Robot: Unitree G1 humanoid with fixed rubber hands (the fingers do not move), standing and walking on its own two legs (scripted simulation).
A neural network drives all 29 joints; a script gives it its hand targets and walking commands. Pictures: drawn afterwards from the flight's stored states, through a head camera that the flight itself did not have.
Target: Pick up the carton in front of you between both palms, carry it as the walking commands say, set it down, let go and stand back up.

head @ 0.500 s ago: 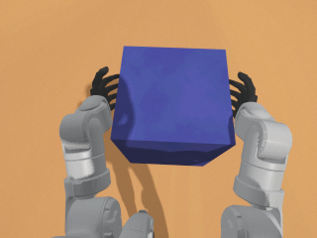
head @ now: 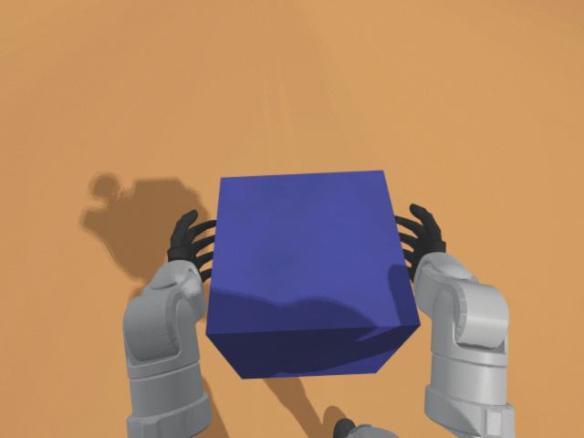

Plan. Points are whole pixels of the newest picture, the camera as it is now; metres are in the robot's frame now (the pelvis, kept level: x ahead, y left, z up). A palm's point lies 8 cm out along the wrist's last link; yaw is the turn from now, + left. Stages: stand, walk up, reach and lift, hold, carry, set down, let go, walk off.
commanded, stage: carry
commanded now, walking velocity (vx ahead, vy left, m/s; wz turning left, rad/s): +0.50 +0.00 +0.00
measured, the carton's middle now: (305, 284) +0.32 +0.00 +0.01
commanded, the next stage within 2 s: none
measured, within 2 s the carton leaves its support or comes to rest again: neither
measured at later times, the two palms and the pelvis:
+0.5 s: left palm (191, 138) +0.56 +0.19 +0.08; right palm (368, 131) +0.56 -0.11 +0.08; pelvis +0.33 +0.03 -0.02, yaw +0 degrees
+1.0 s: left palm (208, 77) +0.73 +0.17 +0.09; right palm (361, 73) +0.74 -0.13 +0.09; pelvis +0.50 +0.01 -0.01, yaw +2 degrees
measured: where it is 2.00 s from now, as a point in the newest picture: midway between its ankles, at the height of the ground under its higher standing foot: (293, 351)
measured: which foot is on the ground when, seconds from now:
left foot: down 0.00-0.08, up 0.10-0.40, down 0.42-1.00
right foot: up 0.00-0.02, down 0.04-0.46, up 0.48-0.74, down 0.76-1.00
